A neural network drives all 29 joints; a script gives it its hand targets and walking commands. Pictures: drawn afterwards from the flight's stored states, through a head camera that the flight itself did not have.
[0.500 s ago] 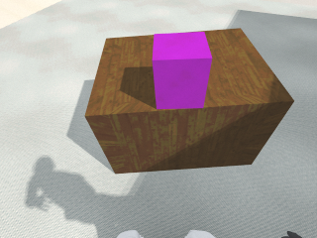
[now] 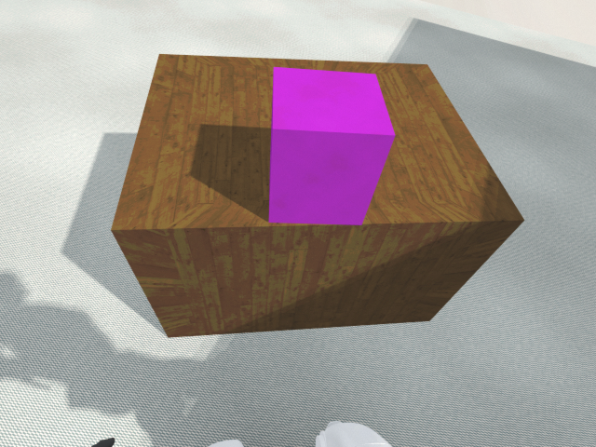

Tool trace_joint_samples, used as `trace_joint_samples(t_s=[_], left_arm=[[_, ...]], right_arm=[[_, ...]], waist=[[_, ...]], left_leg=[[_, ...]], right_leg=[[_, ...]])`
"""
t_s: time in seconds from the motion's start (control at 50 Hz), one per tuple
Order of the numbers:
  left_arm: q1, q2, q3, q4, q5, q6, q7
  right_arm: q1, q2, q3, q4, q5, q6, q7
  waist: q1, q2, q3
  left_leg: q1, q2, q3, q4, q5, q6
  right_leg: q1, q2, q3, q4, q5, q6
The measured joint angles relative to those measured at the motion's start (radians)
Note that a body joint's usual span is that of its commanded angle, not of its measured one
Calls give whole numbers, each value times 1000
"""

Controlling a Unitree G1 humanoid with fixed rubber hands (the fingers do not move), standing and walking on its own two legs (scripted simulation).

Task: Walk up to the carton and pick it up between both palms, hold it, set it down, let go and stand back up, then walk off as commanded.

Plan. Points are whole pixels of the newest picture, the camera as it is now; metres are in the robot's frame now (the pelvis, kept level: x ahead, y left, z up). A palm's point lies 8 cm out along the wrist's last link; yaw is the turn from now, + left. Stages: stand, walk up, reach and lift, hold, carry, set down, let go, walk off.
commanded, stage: walk up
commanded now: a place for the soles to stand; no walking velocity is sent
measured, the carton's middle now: (320, 150) +0.67 -0.02 -0.03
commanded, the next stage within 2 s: none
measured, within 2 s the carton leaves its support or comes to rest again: neither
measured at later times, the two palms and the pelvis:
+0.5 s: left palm (139, 429) +0.15 +0.23 -0.08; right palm out of the picture +0.13 -0.42 -0.10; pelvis +0.08 -0.10 +0.00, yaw -2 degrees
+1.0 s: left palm (163, 381) +0.22 +0.22 -0.12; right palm out of the picture +0.17 -0.42 -0.06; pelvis +0.12 -0.08 +0.00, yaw -2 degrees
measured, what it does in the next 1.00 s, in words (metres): walks ahead: right foot, then left foot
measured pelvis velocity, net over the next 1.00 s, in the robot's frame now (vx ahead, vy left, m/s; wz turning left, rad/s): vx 0.12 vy -0.08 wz -0.03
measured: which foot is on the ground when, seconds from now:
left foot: down 0.00-0.30, up 0.32-0.78, down 0.80-1.00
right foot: up 0.00-0.24, down 0.26-0.82, up 0.84-1.00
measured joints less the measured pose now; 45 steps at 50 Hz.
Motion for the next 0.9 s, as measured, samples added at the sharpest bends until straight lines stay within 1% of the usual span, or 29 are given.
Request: trace_joint_samples(t_s=[0.06,0.12,0.18,0.24,0.26,0.28,0.3,0.32,0.34,0.38,0.4,0.44,0.5,0.56,0.64,0.72,0.76,0.78,0.8,0.84,0.9], left_arm=[[-2,3,0,0,0,0,0],[-8,3,0,0,0,1,0],[-21,3,0,-1,0,3,-1],[-36,3,0,-1,0,3,-3],[-36,3,0,-1,0,1,-4],[-34,3,0,-1,0,-1,-4],[-32,1,0,-1,0,-6,-4],[-27,1,0,0,0,-13,-2],[-19,1,0,0,0,-18,3],[-1,1,0,0,0,-19,5],[6,1,0,0,0,-19,7],[18,1,0,-1,0,-18,12],[31,0,0,-1,0,-21,19],[33,0,0,-1,0,-28,24],[34,0,0,-1,0,-37,32],[36,0,0,0,0,-37,39],[31,0,0,0,0,-36,41],[25,0,0,0,0,-32,41],[14,0,0,0,0,-27,42],[-25,-2,0,1,0,-15,44],[-55,-5,0,1,0,0,47]], right_arm=[[0,0,0,0,0,-7,0],[0,0,0,0,0,-11,0],[0,0,0,0,0,-11,0],[0,0,0,0,0,-12,-1],[0,0,0,0,0,-12,-1],[-3,0,0,0,0,-12,-1],[-7,-1,0,1,0,-11,-1],[-9,-1,0,1,0,-8,-1],[-10,0,0,1,0,-2,-1],[-13,-1,0,1,0,16,-2],[-13,-1,0,1,0,22,-2],[-13,-1,0,0,0,26,-2],[-13,-1,0,0,0,28,-2],[-12,-1,0,0,0,30,-2],[-13,-1,0,0,0,30,-2],[-14,-1,0,0,0,30,-2],[-15,-2,0,-1,0,28,-2],[-15,-2,0,-1,0,24,-2],[-16,0,0,0,0,20,-1],[-16,14,0,4,0,15,-2],[-18,15,0,4,0,15,-2]], waist=[[-1,-27,0],[-1,-45,0],[-1,-50,0],[0,-42,-1],[0,-35,-1],[-1,-24,0],[-1,1,7],[0,24,17],[0,34,18],[1,47,18],[2,57,17],[3,79,17],[3,100,17],[3,103,18],[3,104,19],[2,103,19],[2,99,19],[2,96,19],[2,87,25],[2,51,46],[2,30,43]], left_leg=[[16,0,0,0,-15,-5],[24,0,1,0,-27,-13],[27,2,1,3,-37,-24],[27,11,1,21,-56,-41],[27,18,1,35,-68,-45],[28,29,0,55,-83,-46],[28,54,-2,90,-99,-46],[23,72,-9,150,-111,-43],[8,68,-18,224,-143,-42],[-21,37,-23,360,-188,-42],[-32,25,-23,403,-190,-42],[-44,12,-24,428,-168,-42],[-56,12,-25,428,-111,-42],[-57,12,-25,399,-68,-42],[-57,12,-26,314,-61,-42],[-57,12,-26,193,-61,-42],[-55,7,-26,107,-49,-42],[-47,3,-27,39,-6,-42],[-41,-3,-25,-2,64,-37],[-40,-27,-21,9,70,-16],[-40,-26,-21,9,48,3]], right_leg=[[-35,-44,6,20,0,15],[-63,-82,6,-2,-1,18],[-74,-113,7,-65,-1,17],[-53,-134,7,-168,-1,11],[-35,-136,7,-212,6,5],[-24,-133,0,-237,82,6],[-16,-117,-13,-229,122,6],[-3,-102,-25,-209,113,1],[7,-95,-28,-193,89,-6],[42,-93,-28,-196,58,-18],[65,-91,-30,-214,58,-22],[114,-81,-36,-267,74,-26],[172,-64,-39,-340,98,-37],[212,-53,-39,-388,109,-45],[234,-42,-40,-422,111,-46],[228,-32,-41,-421,99,-43],[206,-30,-41,-393,82,-37],[188,-29,-42,-366,67,-33],[170,-33,-41,-331,48,-27],[142,-55,-40,-251,32,-20],[85,-55,-40,-93,-87,-7]])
